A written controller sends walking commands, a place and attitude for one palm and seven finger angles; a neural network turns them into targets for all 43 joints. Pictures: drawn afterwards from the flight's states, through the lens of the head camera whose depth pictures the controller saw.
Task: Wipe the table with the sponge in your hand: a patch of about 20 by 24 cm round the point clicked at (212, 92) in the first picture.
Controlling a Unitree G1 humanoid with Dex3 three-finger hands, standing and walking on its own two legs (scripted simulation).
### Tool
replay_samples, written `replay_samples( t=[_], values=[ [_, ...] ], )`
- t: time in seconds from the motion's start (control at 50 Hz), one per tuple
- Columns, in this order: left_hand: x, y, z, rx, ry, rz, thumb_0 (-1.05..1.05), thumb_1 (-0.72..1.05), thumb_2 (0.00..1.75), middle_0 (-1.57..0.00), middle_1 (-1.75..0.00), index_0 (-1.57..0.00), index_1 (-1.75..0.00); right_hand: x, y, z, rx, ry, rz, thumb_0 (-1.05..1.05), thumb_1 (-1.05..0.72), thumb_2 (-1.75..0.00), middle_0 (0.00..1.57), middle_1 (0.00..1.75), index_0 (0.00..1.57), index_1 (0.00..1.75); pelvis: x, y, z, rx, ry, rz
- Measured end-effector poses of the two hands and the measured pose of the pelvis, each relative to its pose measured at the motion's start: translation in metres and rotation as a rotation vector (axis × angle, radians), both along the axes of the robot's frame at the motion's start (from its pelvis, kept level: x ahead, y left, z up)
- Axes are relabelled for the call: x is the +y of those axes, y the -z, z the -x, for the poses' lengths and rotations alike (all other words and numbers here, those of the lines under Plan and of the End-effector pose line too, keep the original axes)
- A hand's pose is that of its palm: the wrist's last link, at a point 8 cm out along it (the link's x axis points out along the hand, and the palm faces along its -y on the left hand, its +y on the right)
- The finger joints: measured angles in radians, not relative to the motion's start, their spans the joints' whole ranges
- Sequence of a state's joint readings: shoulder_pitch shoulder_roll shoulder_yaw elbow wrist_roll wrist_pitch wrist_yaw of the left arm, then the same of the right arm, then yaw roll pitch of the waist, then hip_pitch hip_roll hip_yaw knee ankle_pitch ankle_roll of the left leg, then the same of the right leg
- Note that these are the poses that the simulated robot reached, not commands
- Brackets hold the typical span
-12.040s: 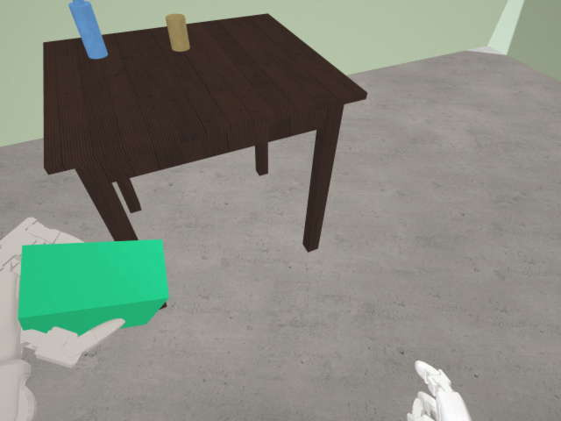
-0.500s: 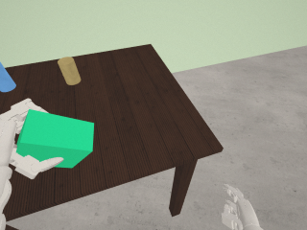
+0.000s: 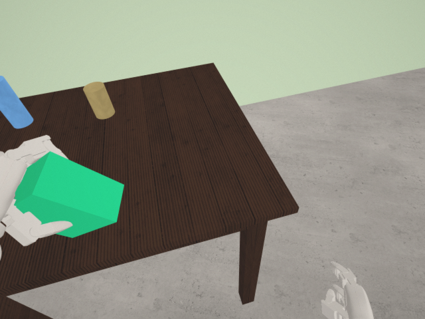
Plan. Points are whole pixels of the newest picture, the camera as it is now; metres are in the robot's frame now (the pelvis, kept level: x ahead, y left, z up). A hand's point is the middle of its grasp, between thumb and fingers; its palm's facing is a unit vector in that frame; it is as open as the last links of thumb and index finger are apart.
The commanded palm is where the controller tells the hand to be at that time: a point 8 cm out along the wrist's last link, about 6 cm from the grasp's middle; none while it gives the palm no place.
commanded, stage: turn the palm down, sponge in hand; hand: left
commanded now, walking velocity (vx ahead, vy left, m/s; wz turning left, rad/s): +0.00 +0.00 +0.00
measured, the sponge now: (75, 204) +0.24 +0.25 +0.15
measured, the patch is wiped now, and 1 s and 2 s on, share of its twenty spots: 0.00 0.00 0.00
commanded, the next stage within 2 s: move the sponge above the wiping area in 1.46 s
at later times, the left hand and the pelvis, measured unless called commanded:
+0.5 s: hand (21, 183) +0.23 +0.31 +0.20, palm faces +0.24 -0.28 -0.93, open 10.4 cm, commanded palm +0.19 +0.32 +0.25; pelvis +0.01 +0.03 +0.00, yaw +0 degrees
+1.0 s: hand (7, 187) +0.22 +0.33 +0.20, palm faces +0.16 -0.08 -0.98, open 10.4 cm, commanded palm +0.18 +0.32 +0.26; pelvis -0.02 +0.05 +0.01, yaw -1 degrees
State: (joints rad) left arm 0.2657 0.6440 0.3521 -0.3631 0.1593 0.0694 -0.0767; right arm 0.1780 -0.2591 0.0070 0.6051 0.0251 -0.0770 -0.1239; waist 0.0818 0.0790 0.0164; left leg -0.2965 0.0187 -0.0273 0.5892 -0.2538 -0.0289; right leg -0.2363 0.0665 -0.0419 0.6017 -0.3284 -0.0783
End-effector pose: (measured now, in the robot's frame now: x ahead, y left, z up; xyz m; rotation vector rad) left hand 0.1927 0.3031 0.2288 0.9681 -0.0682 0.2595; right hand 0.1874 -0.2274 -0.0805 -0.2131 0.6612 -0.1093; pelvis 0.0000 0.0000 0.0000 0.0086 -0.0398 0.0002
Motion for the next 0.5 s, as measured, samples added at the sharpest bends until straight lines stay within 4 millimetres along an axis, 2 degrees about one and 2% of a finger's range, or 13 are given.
replay_samples(
  t=[0.12,0.2,0.34,0.5],
  values=[
    [0.012,-0.004,-0.002,0.042,-0.091,-0.067,-0.01,-0.52,1.01,-0.68,-1.33,-0.72,-1.33,-0.009,0.008,-0.001,0.042,0.019,0.008,0.02,-0.90,-0.90,0.20,0.30,0.20,0.30,0.001,0.002,-0.008,0.018,-0.003,-0.004],
    [0.009,0.001,-0.004,0.082,-0.085,-0.109,-0.01,-0.52,1.01,-0.68,-1.33,-0.72,-1.33,-0.007,0.009,-0.006,0.043,0.024,0.012,0.02,-0.90,-0.90,0.20,0.30,0.20,0.30,0.005,0.002,-0.010,0.024,-0.002,-0.005],
    [0.001,-0.006,-0.009,0.050,-0.057,-0.188,-0.01,-0.52,1.01,-0.68,-1.33,-0.72,-1.33,0.014,0.002,-0.019,0.008,0.010,-0.010,0.02,-0.91,-0.90,0.20,0.30,0.20,0.30,0.014,0.002,-0.011,0.027,0.002,-0.001],
    [0.020,-0.016,-0.009,0.087,-0.176,-0.248,-0.01,-0.52,1.01,-0.68,-1.33,-0.72,-1.33,0.046,-0.008,-0.035,-0.015,-0.038,-0.056,0.02,-0.90,-0.90,0.20,0.30,0.20,0.30,0.027,-0.003,-0.006,0.011,0.005,0.004]
  ],
)
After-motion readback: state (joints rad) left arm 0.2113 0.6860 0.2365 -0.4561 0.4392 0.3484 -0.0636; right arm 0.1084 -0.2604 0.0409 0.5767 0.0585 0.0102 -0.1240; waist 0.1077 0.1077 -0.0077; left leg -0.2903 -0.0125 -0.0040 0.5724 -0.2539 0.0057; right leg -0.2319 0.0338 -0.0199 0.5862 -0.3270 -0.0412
